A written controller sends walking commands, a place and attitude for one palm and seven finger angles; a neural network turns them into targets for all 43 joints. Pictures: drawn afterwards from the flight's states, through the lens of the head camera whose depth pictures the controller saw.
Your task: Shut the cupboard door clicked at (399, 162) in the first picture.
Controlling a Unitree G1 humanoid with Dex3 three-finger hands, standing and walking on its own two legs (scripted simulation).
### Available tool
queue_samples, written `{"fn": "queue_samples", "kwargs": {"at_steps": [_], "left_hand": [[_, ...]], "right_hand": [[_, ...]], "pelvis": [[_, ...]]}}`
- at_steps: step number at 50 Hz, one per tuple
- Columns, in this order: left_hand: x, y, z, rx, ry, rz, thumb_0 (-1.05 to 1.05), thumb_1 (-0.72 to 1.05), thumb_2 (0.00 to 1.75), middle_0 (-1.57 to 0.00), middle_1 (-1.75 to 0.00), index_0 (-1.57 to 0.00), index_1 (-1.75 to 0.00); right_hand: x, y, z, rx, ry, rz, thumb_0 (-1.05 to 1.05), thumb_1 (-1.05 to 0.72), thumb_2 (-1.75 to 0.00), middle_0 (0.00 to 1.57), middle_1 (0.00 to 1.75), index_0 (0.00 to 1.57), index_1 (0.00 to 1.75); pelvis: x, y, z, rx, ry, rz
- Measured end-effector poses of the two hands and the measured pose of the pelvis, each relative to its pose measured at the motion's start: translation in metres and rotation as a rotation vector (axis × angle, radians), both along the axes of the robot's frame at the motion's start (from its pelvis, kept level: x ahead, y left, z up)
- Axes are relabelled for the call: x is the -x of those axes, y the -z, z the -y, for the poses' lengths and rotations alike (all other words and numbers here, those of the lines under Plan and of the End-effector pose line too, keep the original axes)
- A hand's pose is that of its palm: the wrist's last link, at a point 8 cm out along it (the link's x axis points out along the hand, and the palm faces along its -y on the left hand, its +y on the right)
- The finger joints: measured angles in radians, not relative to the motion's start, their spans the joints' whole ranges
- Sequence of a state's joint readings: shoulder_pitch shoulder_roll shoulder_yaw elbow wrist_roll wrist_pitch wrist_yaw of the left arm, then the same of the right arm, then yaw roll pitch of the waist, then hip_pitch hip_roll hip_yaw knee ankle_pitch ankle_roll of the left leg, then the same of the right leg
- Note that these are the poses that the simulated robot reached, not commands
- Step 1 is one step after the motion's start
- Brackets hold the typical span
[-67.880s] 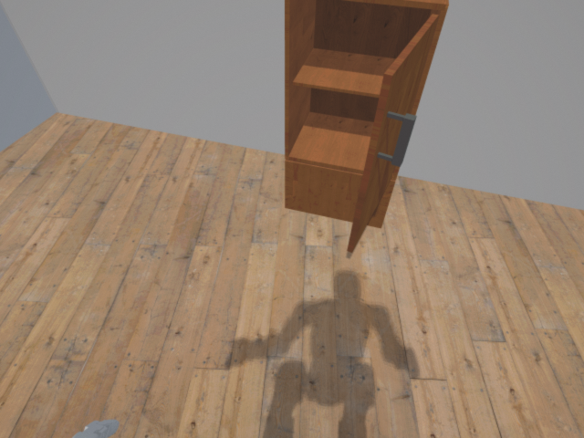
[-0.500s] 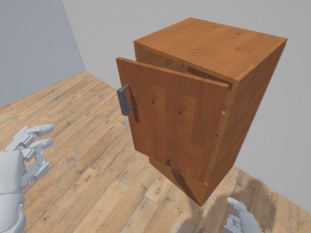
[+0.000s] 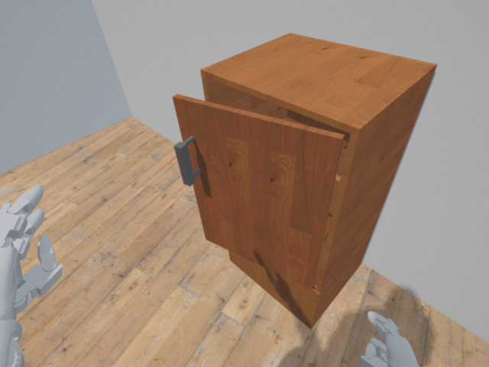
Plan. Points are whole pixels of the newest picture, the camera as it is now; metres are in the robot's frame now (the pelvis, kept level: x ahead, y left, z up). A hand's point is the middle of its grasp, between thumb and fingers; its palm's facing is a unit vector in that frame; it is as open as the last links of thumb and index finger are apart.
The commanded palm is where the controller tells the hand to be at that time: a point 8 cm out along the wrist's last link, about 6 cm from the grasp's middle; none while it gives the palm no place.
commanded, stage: step back with the hand held close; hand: left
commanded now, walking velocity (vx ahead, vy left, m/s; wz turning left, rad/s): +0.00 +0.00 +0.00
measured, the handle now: (190, 160) +0.64 +0.23 -0.02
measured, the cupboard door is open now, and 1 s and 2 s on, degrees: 14 14 14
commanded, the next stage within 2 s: stop stepping back and stand still in 1.30 s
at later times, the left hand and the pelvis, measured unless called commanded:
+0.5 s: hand (30, 273) +0.18 +0.30 +0.15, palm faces +0.35 -0.78 -0.52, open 7.4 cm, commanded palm +0.12 +0.33 +0.17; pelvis -0.03 +0.04 -0.01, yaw -1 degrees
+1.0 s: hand out of the picture +0.03 +0.32 +0.16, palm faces +0.53 -0.72 -0.44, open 7.4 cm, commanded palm -0.02 +0.35 +0.17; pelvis -0.13 +0.04 -0.02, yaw +5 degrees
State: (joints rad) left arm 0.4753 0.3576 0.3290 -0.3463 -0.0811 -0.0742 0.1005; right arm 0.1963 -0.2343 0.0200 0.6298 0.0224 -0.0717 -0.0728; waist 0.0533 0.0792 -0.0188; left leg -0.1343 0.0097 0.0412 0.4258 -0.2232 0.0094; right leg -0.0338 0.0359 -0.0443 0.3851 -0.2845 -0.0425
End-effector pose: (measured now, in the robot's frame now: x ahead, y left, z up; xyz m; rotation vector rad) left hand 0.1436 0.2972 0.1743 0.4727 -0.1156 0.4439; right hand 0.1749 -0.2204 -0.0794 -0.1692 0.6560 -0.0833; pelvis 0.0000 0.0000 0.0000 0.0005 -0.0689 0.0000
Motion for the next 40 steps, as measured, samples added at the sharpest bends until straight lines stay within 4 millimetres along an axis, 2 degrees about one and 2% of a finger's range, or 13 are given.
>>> {"fn": "queue_samples", "kwargs": {"at_steps": [7, 14, 23, 32, 40], "left_hand": [[-0.001, 0.002, -0.003, -0.023, -0.009, -0.025, 0.01, 0.89, 0.9, -0.21, -0.3, -0.22, -0.31], [-0.006, 0.009, -0.012, -0.054, 0.026, -0.067, 0.01, 0.89, 0.9, -0.21, -0.3, -0.22, -0.31], [-0.001, -0.003, -0.03, -0.111, 0.087, -0.043, 0.01, 0.89, 0.9, -0.21, -0.3, -0.22, -0.31], [0.038, 0.001, -0.05, -0.107, 0.082, 0.01, 0.01, 0.89, 0.9, -0.21, -0.3, -0.22, -0.31], [0.09, 0.004, -0.062, -0.134, 0.003, 0.069, 0.01, 0.89, 0.9, -0.21, -0.3, -0.22, -0.31]], "right_hand": [[0.003, 0.005, 0.005, 0.001, 0.008, -0.033, 0.02, -0.91, -0.9, 0.2, 0.3, 0.2, 0.3], [0.015, 0.013, 0.009, 0.038, 0.062, -0.12, 0.02, -0.91, -0.9, 0.2, 0.3, 0.2, 0.3], [0.037, 0.005, -0.005, 0.059, 0.123, -0.127, 0.02, -0.91, -0.9, 0.2, 0.3, 0.2, 0.3], [0.072, -0.004, -0.024, 0.084, 0.109, -0.081, 0.01, -0.91, -0.9, 0.2, 0.3, 0.2, 0.3], [0.106, 0.009, -0.034, 0.104, 0.035, -0.104, 0.01, -0.9, -0.9, 0.2, 0.3, 0.2, 0.3]], "pelvis": [[0.002, 0.001, 0.0, 0.012, -0.003, -0.03], [0.007, 0.003, -0.011, 0.015, 0.001, -0.078], [0.024, 0.005, -0.031, 0.016, 0.023, -0.087], [0.058, 0.009, -0.047, 0.031, 0.019, -0.074], [0.093, 0.017, -0.046, 0.048, -0.052, -0.058]]}}
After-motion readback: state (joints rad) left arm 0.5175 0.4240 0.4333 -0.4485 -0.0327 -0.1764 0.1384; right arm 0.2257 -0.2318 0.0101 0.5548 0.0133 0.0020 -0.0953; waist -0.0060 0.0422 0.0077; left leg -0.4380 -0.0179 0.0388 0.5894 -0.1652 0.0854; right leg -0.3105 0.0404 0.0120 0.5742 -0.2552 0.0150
